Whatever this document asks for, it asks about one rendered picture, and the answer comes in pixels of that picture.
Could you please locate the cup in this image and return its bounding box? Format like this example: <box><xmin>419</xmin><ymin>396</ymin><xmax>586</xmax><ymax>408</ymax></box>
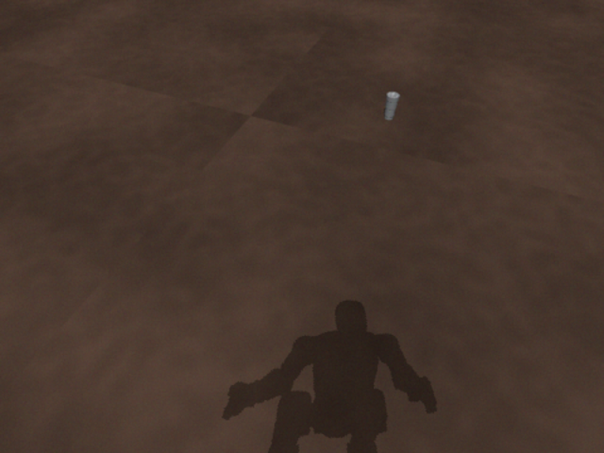
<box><xmin>384</xmin><ymin>92</ymin><xmax>400</xmax><ymax>120</ymax></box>

